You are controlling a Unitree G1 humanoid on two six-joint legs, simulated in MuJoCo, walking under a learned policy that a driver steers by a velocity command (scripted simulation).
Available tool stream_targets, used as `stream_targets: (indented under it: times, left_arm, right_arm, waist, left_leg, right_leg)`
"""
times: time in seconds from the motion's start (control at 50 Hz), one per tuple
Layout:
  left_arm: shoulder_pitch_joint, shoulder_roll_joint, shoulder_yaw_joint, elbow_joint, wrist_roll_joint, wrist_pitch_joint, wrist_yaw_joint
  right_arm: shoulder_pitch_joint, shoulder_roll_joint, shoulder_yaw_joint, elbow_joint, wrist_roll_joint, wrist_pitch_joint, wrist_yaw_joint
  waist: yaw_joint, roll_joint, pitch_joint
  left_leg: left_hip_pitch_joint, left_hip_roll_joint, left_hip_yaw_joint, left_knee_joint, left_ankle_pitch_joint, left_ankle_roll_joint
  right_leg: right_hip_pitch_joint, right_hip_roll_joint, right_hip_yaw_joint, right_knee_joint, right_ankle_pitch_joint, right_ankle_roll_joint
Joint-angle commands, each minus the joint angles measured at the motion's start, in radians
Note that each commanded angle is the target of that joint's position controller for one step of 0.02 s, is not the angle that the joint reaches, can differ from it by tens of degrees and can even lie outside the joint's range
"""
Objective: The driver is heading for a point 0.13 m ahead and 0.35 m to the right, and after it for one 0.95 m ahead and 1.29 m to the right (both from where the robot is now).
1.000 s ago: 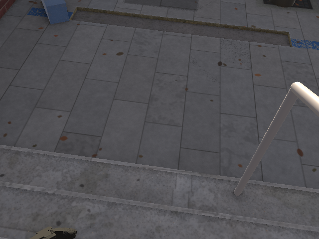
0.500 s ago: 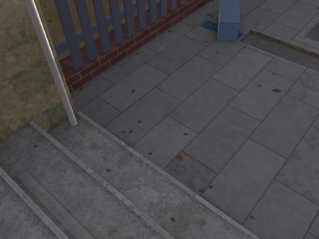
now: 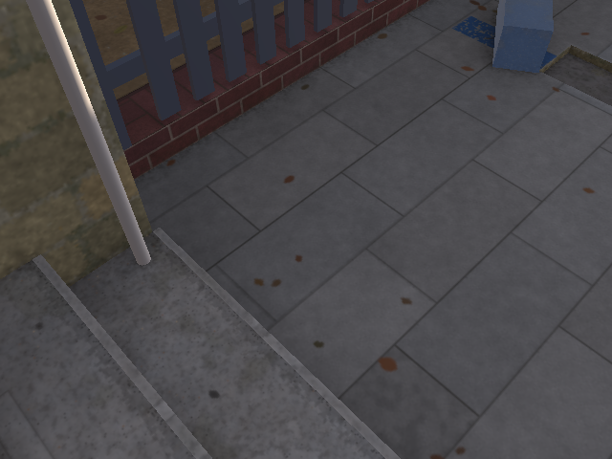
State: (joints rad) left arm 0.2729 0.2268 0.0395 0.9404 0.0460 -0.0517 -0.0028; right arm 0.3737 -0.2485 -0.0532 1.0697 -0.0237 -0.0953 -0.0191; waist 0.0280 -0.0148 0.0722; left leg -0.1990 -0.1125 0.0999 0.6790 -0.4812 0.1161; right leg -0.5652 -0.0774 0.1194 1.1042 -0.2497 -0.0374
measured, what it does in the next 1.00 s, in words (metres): goes down, turning right: right foot 0.17 m lower, then left foot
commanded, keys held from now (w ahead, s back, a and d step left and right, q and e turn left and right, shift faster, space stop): w+e+shift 0.28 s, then e+shift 0.72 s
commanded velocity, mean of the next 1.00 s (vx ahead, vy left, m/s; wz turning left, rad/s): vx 0.51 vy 0.00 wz -0.83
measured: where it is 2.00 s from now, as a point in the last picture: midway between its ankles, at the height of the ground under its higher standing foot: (458, 388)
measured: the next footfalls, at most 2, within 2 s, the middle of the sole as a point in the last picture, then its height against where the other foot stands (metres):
right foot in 0.20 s outside the picture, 0.17 m lower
left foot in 0.52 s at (325, 404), level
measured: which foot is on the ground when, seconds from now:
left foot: down 0.00-0.20, up 0.22-0.50, down 0.52-0.90, up 0.92-1.00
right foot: up 0.00-0.18, down 0.20-0.50, up 0.52-0.88, down 0.90-1.00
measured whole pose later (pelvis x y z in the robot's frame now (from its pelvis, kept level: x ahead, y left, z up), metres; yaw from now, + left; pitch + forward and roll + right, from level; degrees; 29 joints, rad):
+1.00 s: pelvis +0.66 -0.19 -0.33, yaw -56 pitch +4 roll +0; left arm 0.02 0.23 0.03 0.67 -0.01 0.01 -0.05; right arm 0.42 -0.19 0.00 0.80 0.01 -0.06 -0.04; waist -0.08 0.01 0.06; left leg -0.68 0.05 -0.04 1.85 -0.61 -0.06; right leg -0.47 0.11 0.05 0.53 -0.14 -0.07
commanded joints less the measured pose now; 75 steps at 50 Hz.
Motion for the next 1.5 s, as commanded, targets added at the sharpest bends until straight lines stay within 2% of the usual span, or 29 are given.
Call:
stream_targets:
  times: [0.02, 0.1, 0.16, 0.22, 0.24, 0.28, 0.3, 0.32, 0.36, 0.4, 0.42, 0.46, 0.5, 0.52, 0.54, 0.56, 0.58, 0.64, 0.7, 0.78, 0.8, 0.9, 0.94, 0.96, 1.04, 1.24, 1.28, 1.32, 1.5]
  left_arm:
    - [0.135, -0.02, -0.008, 0.005, -0.021, 0.004, -0.025]
    - [-0.027, 0.029, -0.017, -0.058, -0.014, 0.011, -0.034]
    - [-0.017, 0.086, -0.002, -0.073, 0.002, 0.017, -0.034]
    - [0.455, 0.21, 0.076, 0.055, -0.016, 0.028, -0.049]
    - [0.441, 0.227, 0.068, 0.072, -0.032, 0.032, -0.054]
    - [0.424, 0.242, 0.068, 0.053, -0.031, 0.029, -0.015]
    - [0.326, 0.181, 0.056, 0.042, -0.033, 0.04, 0.007]
    - [0.309, 0.223, 0.056, 0.045, -0.039, 0.028, 0.022]
    - [0.251, 0.134, 0.017, 0.042, -0.023, -0.004, 0.015]
    - [0.021, 0.142, 0.014, -0.052, -0.043, -0.039, 0.018]
    - [0.016, 0.021, -0.029, -0.064, 0.099, -0.108, -0.034]
    - [-0.184, 0.311, 0.068, -0.17, 0.06, -0.138, -0.023]
    - [-0.428, 0.384, 0.108, -0.341, 0.059, -0.193, -0.048]
    - [-0.259, 0.106, 0.055, -0.319, 0.04, -0.194, -0.081]
    - [0.032, -0.082, 0.006, -0.251, -0.014, -0.166, -0.105]
    - [0.068, -0.074, -0.001, -0.317, -0.012, -0.123, -0.111]
    - [-0.107, 0.091, 0.034, -0.272, 0.002, -0.087, -0.066]
    - [0.177, -0.049, -0.035, -0.163, 0.161, -0.039, -0.048]
    - [-0.098, 0.036, -0.053, -0.201, 0.082, -0.079, -0.139]
    - [-0.416, 0.158, -0.021, -0.317, 0.08, -0.013, -0.144]
    - [-0.559, 0.147, 0.014, -0.393, -0.191, 0.022, -0.121]
    - [-0.037, 0.113, 0.053, -0.238, -0.1, 0.065, -0.093]
    - [0.161, 0.294, 0.086, -0.236, -0.064, 0.06, -0.057]
    - [0.082, 0.281, 0.077, -0.298, -0.04, 0.061, -0.024]
    - [-0.253, 0.209, 0.053, -0.361, -0.054, 0.095, 0.016]
    - [-0.205, 0.158, 0.062, -0.382, -0.09, 0.129, 0.072]
    - [-0.051, 0.055, 0.036, -0.415, -0.098, 0.104, 0.056]
    - [-0.106, 0.22, 0.089, -0.402, -0.09, 0.079, 0.047]
    - [-0.143, 0.105, 0.054, -0.406, -0.075, 0.126, 0.015]
  right_arm:
    - [-0.135, -0.004, 0.004, -0.098, 0.022, -0.077, 0.0]
    - [-0.084, -0.015, 0.013, -0.073, 0.053, -0.096, -0.03]
    - [0.056, -0.091, 0.011, -0.046, -0.023, -0.027, -0.051]
    - [-0.1, -0.094, -0.01, -0.098, -0.017, 0.013, -0.06]
    - [-0.113, 0.004, 0.017, -0.216, -0.006, -0.002, -0.045]
    - [-0.2, -0.016, 0.042, -0.355, -0.008, -0.041, -0.031]
    - [-0.273, -0.043, 0.035, -0.313, -0.034, -0.034, -0.026]
    - [-0.244, -0.011, 0.047, -0.324, -0.045, -0.019, -0.019]
    - [-0.298, 0.019, 0.065, -0.348, -0.04, 0.023, -0.033]
    - [-0.335, -0.006, 0.069, -0.391, -0.01, 0.022, -0.029]
    - [-0.219, 0.082, 0.105, -0.381, -0.084, 0.0, 0.047]
    - [0.081, 0.023, 0.068, -0.337, -0.12, 0.031, 0.142]
    - [0.719, -0.192, -0.037, -0.145, -0.1, 0.001, 0.09]
    - [0.867, -0.148, -0.026, -0.051, -0.09, -0.019, 0.067]
    - [0.686, -0.166, -0.006, -0.161, -0.09, -0.043, 0.07]
    - [0.344, -0.241, -0.011, -0.246, -0.056, -0.063, 0.08]
    - [0.092, -0.043, 0.032, -0.332, 0.001, -0.038, 0.071]
    - [-0.159, 0.219, 0.114, -0.366, 0.004, -0.022, 0.008]
    - [0.041, 0.017, 0.092, -0.343, -0.039, -0.084, -0.095]
    - [0.381, -0.075, 0.082, -0.145, -0.004, -0.068, -0.049]
    - [0.186, -0.101, 0.022, -0.187, 0.077, -0.004, -0.058]
    - [0.128, -0.055, 0.012, -0.236, 0.048, 0.055, -0.033]
    - [0.117, -0.071, 0.027, -0.366, 0.035, 0.007, -0.012]
    - [0.068, -0.106, 0.025, -0.411, 0.024, -0.018, -0.011]
    - [0.003, -0.117, -0.014, -0.445, 0.02, 0.062, -0.067]
    - [-0.18, -0.074, -0.043, -0.469, 0.028, 0.087, -0.01]
    - [-0.111, -0.22, -0.084, -0.458, -0.019, 0.091, -0.007]
    - [-0.24, -0.135, -0.068, -0.506, -0.023, 0.087, -0.016]
    - [-0.298, -0.14, -0.06, -0.481, 0.006, 0.11, -0.048]
  waist:
    - [0.113, 0.025, -0.015]
    - [0.048, 0.077, 0.076]
    - [-0.01, 0.009, 0.094]
    - [0.261, -0.162, -0.101]
    - [0.123, -0.363, -0.107]
    - [0.13, -0.126, -0.285]
    - [0.078, 0.127, -0.101]
    - [0.024, 0.037, -0.035]
    - [-0.068, 0.247, 0.11]
    - [-0.113, 0.14, 0.142]
    - [-0.133, -0.114, -0.112]
    - [-0.336, -0.065, -0.142]
    - [-0.576, 0.251, -0.083]
    - [-0.515, 0.43, -0.147]
    - [-0.254, 0.028, -0.256]
    - [-0.079, 0.141, -0.073]
    - [-0.12, -0.03, 0.005]
    - [0.102, 0.094, -0.093]
    - [-0.077, 0.007, -0.074]
    - [-0.223, 0.117, 0.059]
    - [-0.178, 0.059, 0.095]
    - [0.048, 0.001, -0.061]
    - [0.128, -0.223, -0.441]
    - [0.137, -0.086, -0.564]
    - [-0.119, 0.058, -0.268]
    - [-0.111, -0.149, -0.211]
    - [-0.032, 0.303, -0.321]
    - [-0.032, 0.285, -0.222]
    - [-0.036, 0.171, -0.181]
  left_leg:
    - [-0.452, 0.226, -0.043, -0.115, 0.475, 0.006]
    - [-0.372, 0.216, 0.005, -0.013, 0.283, -0.047]
    - [0.069, 0.296, 0.005, 0.333, 0.746, -0.013]
    - [-0.188, 0.141, 0.124, 1.52, 0.342, -0.038]
    - [-0.802, 0.059, 0.014, 1.718, -0.283, -0.059]
    - [-1.148, 0.086, -0.143, 1.469, -0.215, -0.074]
    - [-1.147, 0.132, -0.131, 1.341, -0.184, -0.09]
    - [-1.118, 0.14, -0.157, 1.34, -0.28, -0.108]
    - [-1.005, 0.2, -0.19, 1.092, -0.05, -0.127]
    - [-0.347, 0.146, -0.038, 0.348, 0.427, -0.173]
    - [0.185, 0.224, -0.134, 0.234, 0.809, -0.126]
    - [0.616, 0.058, 0.033, 0.572, 0.773, -0.173]
    - [0.714, 0.03, 0.03, 0.27, 0.497, -0.151]
    - [0.654, 0.302, -0.254, 0.064, 0.864, 0.041]
    - [0.568, 0.523, -0.66, 0.07, 1.618, 0.35]
    - [0.281, 0.656, -1.133, -0.183, 1.024, 0.443]
    - [-0.074, 0.552, -0.942, -0.242, 0.681, 0.329]
    - [-0.493, 0.252, -0.39, -0.06, 0.376, 0.094]
    - [-0.43, 0.145, -0.133, 0.106, -0.036, -0.021]
    - [-0.084, 0.391, -0.413, 0.076, 0.092, 0.023]
    - [-0.305, 0.31, -0.329, 0.124, 0.123, 0.007]
    - [-0.529, 0.235, 0.018, 0.697, 0.326, -0.096]
    - [-1.001, 0.15, -0.102, 1.466, -0.352, -0.211]
    - [-1.009, 0.18, -0.259, 1.312, -0.133, -0.174]
    - [-0.694, 0.176, -0.257, 0.755, 0.111, -0.253]
    - [-0.015, 0.069, -0.235, -0.192, 0.366, -0.204]
    - [0.305, 0.524, -0.633, -0.278, 0.571, 0.043]
    - [0.155, 0.488, -0.628, -0.351, 0.334, 0.091]
    - [0.032, 0.402, -0.194, -0.362, 0.435, 0.064]
  right_leg:
    - [0.333, 0.006, -0.101, -0.297, 0.633, -0.018]
    - [0.385, 0.049, -0.172, -0.461, 0.884, -0.059]
    - [0.164, 0.06, -0.254, -0.674, 0.644, -0.143]
    - [0.666, 0.047, -0.143, -0.775, 0.44, -0.33]
    - [1.025, -0.059, 0.083, -0.369, 0.919, -0.362]
    - [1.189, -0.287, 0.617, -0.669, 0.354, -0.502]
    - [0.933, -0.247, 0.603, -0.773, 0.162, -0.422]
    - [0.738, -0.301, 0.704, -0.728, 0.28, -0.475]
    - [0.316, -0.209, 0.492, -0.627, 0.491, -0.369]
    - [-0.279, 0.095, 0.183, -0.802, 0.482, -0.224]
    - [-0.514, 0.285, 0.025, -0.648, 0.2, -0.112]
    - [-0.706, 0.316, 0.106, -0.527, 0.421, -0.126]
    - [-0.593, 0.319, 0.156, 0.014, 0.6, 0.007]
    - [-0.431, 0.408, 0.16, 0.53, -0.368, 0.011]
    - [-0.456, 0.398, 0.186, 0.664, -0.477, -0.001]
    - [-0.649, 0.285, 0.193, 0.538, -0.372, -0.007]
    - [-0.506, 0.13, 0.141, 0.403, -0.194, -0.009]
    - [0.03, 0.006, 0.015, 0.194, 0.168, 0.047]
    - [0.065, -0.052, -0.075, -0.278, 0.792, 0.081]
    - [-0.197, -0.083, -0.078, -0.584, 0.562, 0.011]
    - [-0.1, 0.057, -0.045, -0.474, 0.567, 0.007]
    - [0.646, 0.131, -0.169, -0.706, 0.715, -0.076]
    - [1.246, -0.279, 0.315, -0.443, 1.491, -0.372]
    - [1.172, -0.306, 0.346, -0.489, 1.144, -0.378]
    - [0.366, -0.201, 0.374, -0.71, 0.622, -0.321]
    - [0.061, 0.097, 0.398, -0.591, 0.079, -0.091]
    - [-0.274, 0.31, 0.135, -0.133, -0.449, 0.03]
    - [-0.332, 0.174, 0.088, 0.115, -0.28, 0.084]
    - [-0.103, 0.048, -0.106, -0.042, -0.033, 0.125]
Velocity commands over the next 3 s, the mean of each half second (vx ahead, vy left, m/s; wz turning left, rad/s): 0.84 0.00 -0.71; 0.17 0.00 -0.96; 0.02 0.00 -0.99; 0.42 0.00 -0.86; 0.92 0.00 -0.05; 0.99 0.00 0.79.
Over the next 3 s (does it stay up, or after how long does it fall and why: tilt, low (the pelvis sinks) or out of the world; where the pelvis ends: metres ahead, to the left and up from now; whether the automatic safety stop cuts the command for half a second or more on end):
stays up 0.56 -1.20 -0.36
